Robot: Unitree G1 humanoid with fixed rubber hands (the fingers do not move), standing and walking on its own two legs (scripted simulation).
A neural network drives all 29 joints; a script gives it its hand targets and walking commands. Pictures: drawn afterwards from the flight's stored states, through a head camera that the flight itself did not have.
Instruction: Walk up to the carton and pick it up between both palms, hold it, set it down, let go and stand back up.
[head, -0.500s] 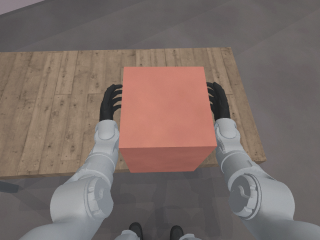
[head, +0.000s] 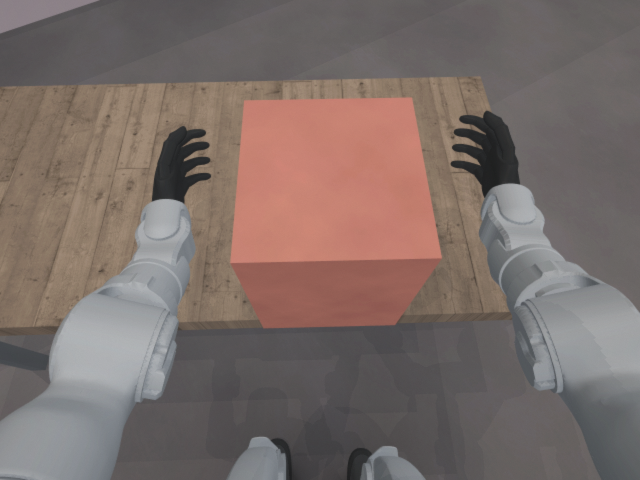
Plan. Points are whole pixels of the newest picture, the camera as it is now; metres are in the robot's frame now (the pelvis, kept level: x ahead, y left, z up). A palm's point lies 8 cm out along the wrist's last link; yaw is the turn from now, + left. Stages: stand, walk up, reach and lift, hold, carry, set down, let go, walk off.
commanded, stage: set down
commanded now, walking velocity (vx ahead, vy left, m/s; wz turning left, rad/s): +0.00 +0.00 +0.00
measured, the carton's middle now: (328, 226) +0.44 +0.02 -0.02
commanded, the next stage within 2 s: none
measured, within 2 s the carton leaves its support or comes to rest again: neither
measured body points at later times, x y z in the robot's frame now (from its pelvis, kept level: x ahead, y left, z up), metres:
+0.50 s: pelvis +0.01 +0.00 +0.04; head +0.09 +0.01 +0.48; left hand +0.48 +0.22 +0.13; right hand +0.51 -0.18 +0.15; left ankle +0.04 +0.12 -0.68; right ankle +0.02 -0.09 -0.68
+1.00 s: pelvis +0.00 +0.00 +0.05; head +0.07 +0.01 +0.49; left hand +0.42 +0.22 +0.08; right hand +0.45 -0.18 +0.10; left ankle +0.04 +0.12 -0.68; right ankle +0.02 -0.09 -0.68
